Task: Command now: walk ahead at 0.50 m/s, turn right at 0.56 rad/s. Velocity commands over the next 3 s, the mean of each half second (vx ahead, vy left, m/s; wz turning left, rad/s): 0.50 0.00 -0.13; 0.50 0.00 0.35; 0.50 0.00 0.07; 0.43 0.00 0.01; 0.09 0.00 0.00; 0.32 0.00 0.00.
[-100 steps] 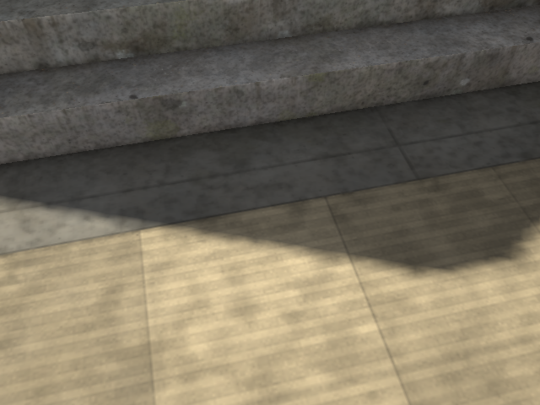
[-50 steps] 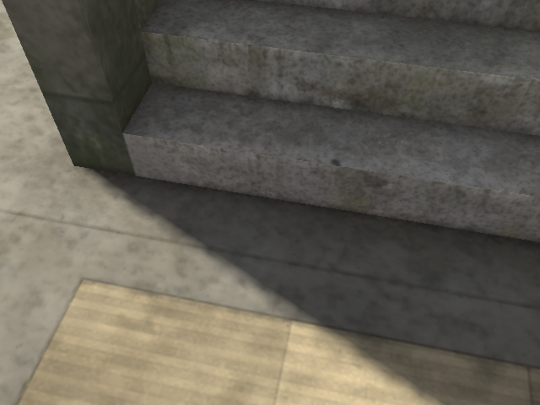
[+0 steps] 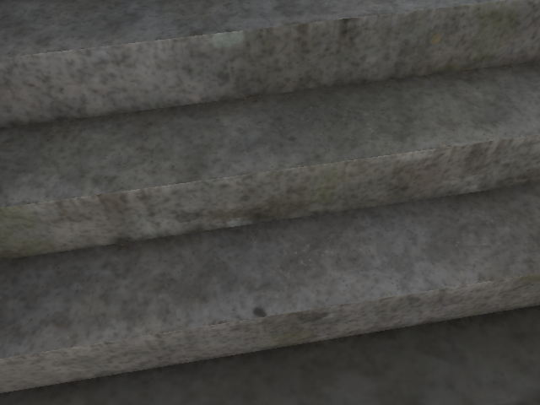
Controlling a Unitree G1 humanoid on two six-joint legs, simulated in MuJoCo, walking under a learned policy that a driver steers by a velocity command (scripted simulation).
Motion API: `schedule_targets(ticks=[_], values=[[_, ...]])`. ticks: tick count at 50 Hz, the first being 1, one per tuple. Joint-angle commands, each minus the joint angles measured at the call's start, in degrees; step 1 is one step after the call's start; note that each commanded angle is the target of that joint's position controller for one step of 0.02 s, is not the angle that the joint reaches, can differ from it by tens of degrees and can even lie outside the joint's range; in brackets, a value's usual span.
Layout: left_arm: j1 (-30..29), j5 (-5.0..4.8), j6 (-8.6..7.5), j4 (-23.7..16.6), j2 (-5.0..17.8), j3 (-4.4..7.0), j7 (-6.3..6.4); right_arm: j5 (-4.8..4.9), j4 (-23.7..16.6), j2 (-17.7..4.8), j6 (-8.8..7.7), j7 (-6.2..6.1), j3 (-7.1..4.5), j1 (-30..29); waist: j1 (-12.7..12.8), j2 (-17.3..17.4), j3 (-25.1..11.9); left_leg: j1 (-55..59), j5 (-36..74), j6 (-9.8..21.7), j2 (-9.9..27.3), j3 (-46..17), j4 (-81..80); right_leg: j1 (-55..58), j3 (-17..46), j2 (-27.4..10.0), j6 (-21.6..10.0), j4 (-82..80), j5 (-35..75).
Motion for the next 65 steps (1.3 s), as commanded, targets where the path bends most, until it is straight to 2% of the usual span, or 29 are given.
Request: schedule_targets(ticks=[1,5,14,15,19,20,21,22,23,26,30,35,36,41,46,49,50,51,53,54,55,56,57,59,60,62,63,64,65], values=[[6.15,-1.48,-0.46,-0.55,7.41,2.11,1.26,-1.31,-5.13,-6.28,-0.71,-0.07,-1.01,-0.91,0.79,-0.23,-3.94,-16.63,5.24,-0.27,2.95,-4.67,-1.39,17.14,21.75,-15.27,-8.41,-18.59,17.0],[8.07,-1.58,-2.68,0.96,7.0,1.49,0.89,-1.79,-4.14,-4.42,1.77,0.54,-0.59,0.29,-0.42,-2.53,-5.44,-13.8,9.34,-1.73,2.42,-2.8,-6.56,14.58,15.2,-12.41,-7.36,-20.21,27.32],[13.73,-0.69,-3.61,4.95,7.32,0.72,1.78,-0.27,-7.75,-3.31,0.72,0.61,0.89,-15.93,4.89,-4.71,-1.84,-14.24,22.08,-0.35,-0.7,0.12,-30.99,21.47,11.15,-12.19,-2.87,-20.63,31.81],[14.52,0.09,-3.68,5.59,6.48,0.52,2.09,0.18,-6.51,-2.12,0.79,0.16,1.27,-13.1,4.46,-7.67,-3.92,-11.21,19.53,0.65,-1.39,1.14,-28.2,22.74,10.76,-13.82,-3.77,-19.42,32.88],[10.31,0.1,-4.26,5.74,7.36,0.41,2.7,-0.56,-3.2,-5.08,0.2,-0.98,-0.02,-3.41,-1.2,-4.27,-5.52,0.14,12.12,5.35,-6.63,1.21,-33.99,24.26,7.73,-14.23,-2.21,-5.37,57.44],[8.72,-0.43,-4.12,5.78,8.1,0.47,2.79,-0.73,-0.56,-4.86,-0.28,-1.34,-0.45,4.31,-5.21,-3.27,-7.73,7.78,15.47,6.58,-7.9,1.68,-40.19,22.31,6.03,-12.66,-1.37,3.84,56.25],[7.18,-0.39,-4.42,4.76,7.09,-0.15,2.87,-1.54,1.58,-7.71,-0.71,-1.92,-1.43,12.1,-8.43,-0.22,-10.28,18.87,19.52,8.83,-2.28,-5.73,-42.31,12.62,4.4,-9.84,0.2,17.46,41.88],[13.85,-0.65,-4.57,3.01,-0.46,-1.96,2.4,-2.17,2.3,-14.88,-0.8,-1.81,-3.07,13.77,-1.93,15.94,-11.52,28.95,39.24,18.2,15.35,-31.27,-44.15,-6.18,-0.53,0.66,3.66,39.76,-6.53],[15.12,1.16,-3.94,4.79,2.42,-1.66,2.5,0.02,2.74,-12.31,-0.26,-0.59,-3.06,10.82,-0.75,8.76,-13.37,26.96,28.68,21.81,16.1,-40.91,-49.41,-12.22,6.31,-0.31,3.34,45.93,-14.62],[4.28,1.52,-3.97,1.56,4.6,-1.14,1.62,0.64,-0.05,-5.04,0.48,-0.16,-1.36,0.08,1.49,-0.32,-1.38,10.09,18.83,17.54,9.06,-26.85,-54.58,-13.69,7.5,-6.85,4.62,42.32,-4.3],[5.22,2.08,-1.69,0.18,0.59,-2.18,1.44,0.9,0.44,-6.57,-0.4,-1.06,-1.86,2.55,3.13,0.42,-6.47,6.66,46.27,16.65,4.46,-17.14,-50.34,-11.2,3.78,-6.01,8.49,44.19,-2.66],[-2.75,2.21,-0.35,-4.63,-0.03,-2.57,1.73,0.36,-0.29,-6.85,0.71,-2.44,-2.02,6.68,0.24,2.49,-7.02,11.19,38.81,16.08,3.28,-20.98,-48.6,-22.99,2.23,-7.66,10.11,45.72,-1.31],[-2.98,1.81,0.0,-4.67,-2.56,-3.13,2.16,-0.19,0.33,-6.17,0.94,-2.84,-2.0,9.23,-1.04,6.89,-8.24,13.25,35.06,17.64,3.42,-23.03,-48.02,-26.51,0.29,-6.15,9.79,55.74,-4.71],[-14.1,2.53,-0.06,-12.24,-2.0,-3.06,3.04,0.02,2.41,-7.32,-0.27,-4.21,-2.39,18.18,-4.35,2.17,-2.96,27.27,18.23,20.8,9.22,-33.6,-49.32,-57.4,4.28,-8.65,7.91,77.45,-14.96],[-27.37,1.86,-0.09,-23.38,-6.51,-5.82,4.12,-0.66,5.76,-6.94,-1.77,-3.71,-1.7,19.61,-5.92,6.57,4.22,29.79,10.1,16.44,13.34,-30.77,-54.22,-80.02,8.19,-8.83,3.31,95.66,-35.95],[-30.25,2.0,0.73,-29.54,-7.86,-7.76,3.89,1.54,7.83,-6.28,-0.41,-3.43,-0.29,15.89,-3.65,2.42,4.87,10.29,7.44,12.19,7.02,-22.02,-67.78,-58.19,1.54,-10.19,2.8,72.0,-28.94],[-25.69,2.2,1.75,-29.99,-9.25,-8.53,2.98,2.57,5.16,-7.26,0.12,-3.81,-0.35,11.37,-0.49,-0.66,0.16,-1.56,22.25,12.79,6.89,-18.62,-75.16,-33.1,-1.5,-9.95,1.9,59.52,-19.09],[-18.25,1.57,2.66,-27.59,-9.66,-8.2,3.09,3.0,3.9,-7.66,0.58,-3.48,-0.69,6.89,2.48,2.65,-5.26,-6.38,36.46,12.04,5.94,-12.48,-75.46,-14.12,-3.05,-8.39,0.77,54.7,-14.15],[10.13,0.85,2.56,-16.35,-2.87,-3.57,2.88,4.23,0.23,-16.57,-0.94,-2.1,-3.15,1.86,14.04,8.6,-26.89,4.23,104.68,8.5,7.74,-7.7,-50.7,14.33,-3.68,-1.57,0.86,50.47,-8.36],[13.89,0.95,1.71,-14.45,1.91,-1.51,3.31,5.64,0.46,-18.0,-1.69,-1.5,-4.38,2.1,16.86,5.36,-29.1,10.9,108.88,7.38,6.61,-8.55,-32.85,14.52,-0.96,0.5,0.4,33.7,-12.35],[16.82,2.6,0.9,-11.65,6.9,0.17,3.97,4.94,0.27,-13.66,-2.51,-0.14,-4.04,1.84,15.99,-6.09,-27.08,4.12,79.94,5.76,1.27,-11.07,-11.73,15.21,18.99,-7.12,-2.9,15.03,-15.17],[18.19,1.12,1.8,-7.86,13.86,1.86,5.05,1.7,-3.31,-4.19,-2.83,1.64,-2.56,5.71,11.64,-31.6,-30.48,-10.48,11.93,3.53,-16.84,-15.93,13.84,19.14,53.86,-22.26,-6.48,-8.59,-5.58],[10.66,-0.87,2.31,-8.64,9.78,1.74,4.86,-2.41,-3.96,-0.15,-2.35,2.19,-1.47,7.8,5.7,-18.68,-29.65,-15.93,11.77,4.39,-14.01,-23.73,33.47,12.91,63.57,-24.02,-5.62,-11.39,-17.16],[0.82,-0.76,1.85,-2.56,0.37,-0.63,3.74,-3.72,-9.31,4.09,-1.0,1.74,0.31,-1.35,-0.25,-4.94,-8.56,-30.9,17.95,5.38,-9.12,-12.91,44.72,-2.15,49.8,-18.87,-4.92,-8.26,-40.84],[2.75,-0.2,0.88,1.42,-4.65,-1.75,3.66,-3.84,-10.63,6.88,-0.53,0.85,1.62,-2.91,-1.74,-0.96,-3.26,-35.2,19.51,6.48,-8.56,-13.43,46.46,-6.69,39.92,-17.29,-2.97,-5.32,-35.35],[6.77,0.85,-1.11,7.84,-9.4,-2.81,2.68,-1.58,-12.25,9.49,1.35,-0.18,3.0,-4.77,-2.53,-4.11,-0.68,-42.07,14.91,7.6,-9.35,-13.62,55.61,-7.79,27.68,-15.55,-0.88,-6.22,-22.91],[5.43,4.21,-1.83,6.69,-9.1,-3.98,0.4,2.94,-9.24,2.33,1.78,3.3,3.26,-2.06,1.29,-5.6,0.84,-52.76,23.32,14.28,-11.0,-26.74,47.22,-7.9,27.74,-14.06,-3.94,-8.08,-15.65],[7.24,5.88,-1.65,8.84,-6.59,-3.39,-1.03,2.29,-11.01,0.09,1.85,3.66,2.28,-4.69,-0.19,0.66,-1.68,-52.87,30.08,16.21,-10.07,-23.79,42.37,-6.05,25.77,-14.31,-2.52,-10.62,-11.18],[4.17,6.08,-1.81,7.92,-3.29,-2.62,-1.7,1.96,-12.08,-0.58,1.49,3.38,2.3,-5.11,-2.06,-0.3,-5.26,-51.6,30.43,15.89,-10.18,-21.65,42.32,-6.56,22.39,-13.99,-2.45,-12.04,-8.89]])
Next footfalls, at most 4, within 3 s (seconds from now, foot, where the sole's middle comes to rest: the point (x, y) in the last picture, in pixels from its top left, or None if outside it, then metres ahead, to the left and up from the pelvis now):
0.42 left None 0.35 0.09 -0.76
1.08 right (332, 265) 0.70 -0.12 -0.57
1.62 left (227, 136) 0.94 0.12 -0.38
2.02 right None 1.22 -0.06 -0.19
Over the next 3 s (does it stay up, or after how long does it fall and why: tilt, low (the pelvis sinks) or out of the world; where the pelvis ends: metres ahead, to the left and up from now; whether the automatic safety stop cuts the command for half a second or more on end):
stays up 1.28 0.08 0.58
